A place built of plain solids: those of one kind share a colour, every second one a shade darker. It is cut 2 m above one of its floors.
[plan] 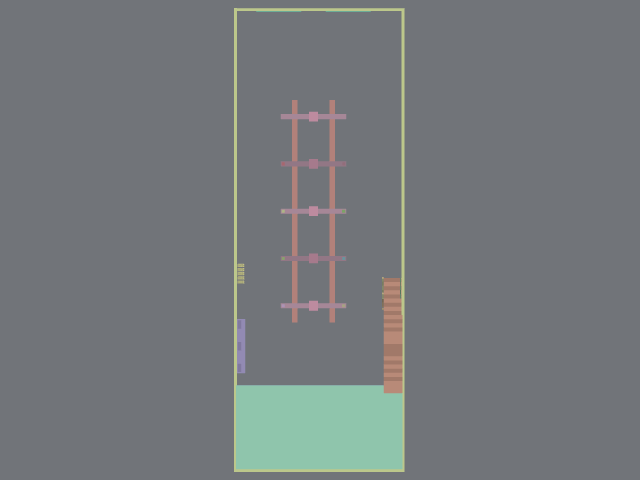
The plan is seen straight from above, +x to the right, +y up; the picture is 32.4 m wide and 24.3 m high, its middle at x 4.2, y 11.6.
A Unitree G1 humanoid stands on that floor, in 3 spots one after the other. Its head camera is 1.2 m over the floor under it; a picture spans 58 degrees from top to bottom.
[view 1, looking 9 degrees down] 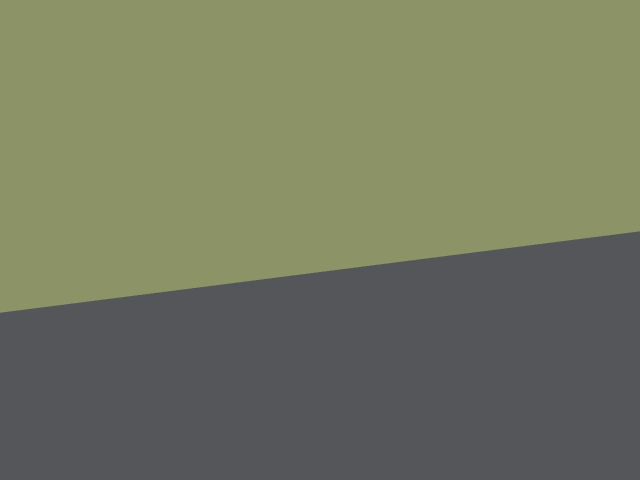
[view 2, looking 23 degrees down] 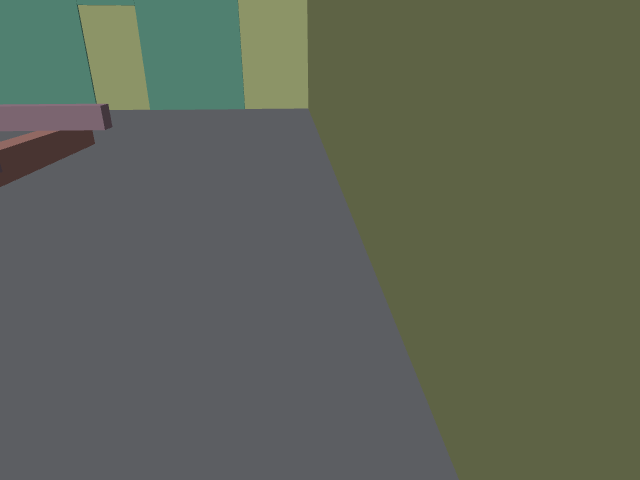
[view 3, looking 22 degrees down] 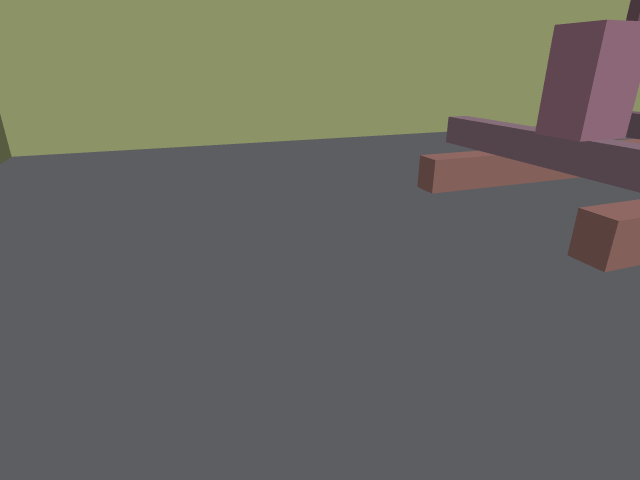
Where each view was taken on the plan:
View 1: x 3.87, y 22.09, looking -29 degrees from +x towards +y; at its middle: wall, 5.17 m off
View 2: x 7.84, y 11.98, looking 86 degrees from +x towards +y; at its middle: ground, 3.07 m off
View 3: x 1.10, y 21.19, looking -20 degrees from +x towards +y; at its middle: ground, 3.20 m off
